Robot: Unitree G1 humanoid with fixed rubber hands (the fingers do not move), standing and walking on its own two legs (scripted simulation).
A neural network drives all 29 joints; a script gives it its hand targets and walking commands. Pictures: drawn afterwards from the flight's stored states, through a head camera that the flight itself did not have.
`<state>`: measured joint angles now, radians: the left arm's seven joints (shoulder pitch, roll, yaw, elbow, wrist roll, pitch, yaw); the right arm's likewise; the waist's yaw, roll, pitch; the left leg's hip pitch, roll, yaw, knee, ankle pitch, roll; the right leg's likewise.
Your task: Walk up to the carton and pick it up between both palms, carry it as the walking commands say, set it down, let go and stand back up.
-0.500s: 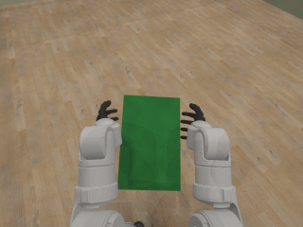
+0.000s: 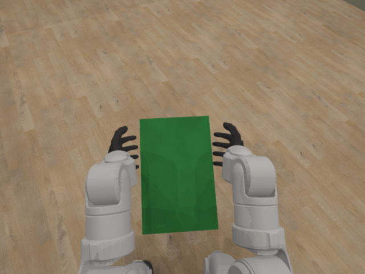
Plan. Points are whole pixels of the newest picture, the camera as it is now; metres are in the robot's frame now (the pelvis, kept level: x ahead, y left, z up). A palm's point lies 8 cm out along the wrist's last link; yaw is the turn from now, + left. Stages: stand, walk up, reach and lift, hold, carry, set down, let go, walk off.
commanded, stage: carry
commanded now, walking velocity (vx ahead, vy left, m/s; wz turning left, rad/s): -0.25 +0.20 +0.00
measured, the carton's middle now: (176, 172) +0.35 +0.01 -0.04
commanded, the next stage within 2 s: none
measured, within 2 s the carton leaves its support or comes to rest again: neither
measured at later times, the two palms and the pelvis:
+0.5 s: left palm (42, 255) +0.15 +0.22 +0.08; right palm (196, 269) +0.14 -0.01 +0.09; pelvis -0.18 +0.12 -0.01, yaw +1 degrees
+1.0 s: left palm out of the picture -0.05 +0.32 +0.10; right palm out of the picture -0.07 +0.09 +0.09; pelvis -0.37 +0.23 +0.01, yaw +0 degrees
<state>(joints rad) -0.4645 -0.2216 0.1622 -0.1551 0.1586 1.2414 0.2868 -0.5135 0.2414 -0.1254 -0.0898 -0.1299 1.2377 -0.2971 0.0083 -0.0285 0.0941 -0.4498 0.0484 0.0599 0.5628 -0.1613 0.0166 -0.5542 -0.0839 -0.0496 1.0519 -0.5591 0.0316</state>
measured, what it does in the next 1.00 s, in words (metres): walks backwards: right foot, then left foot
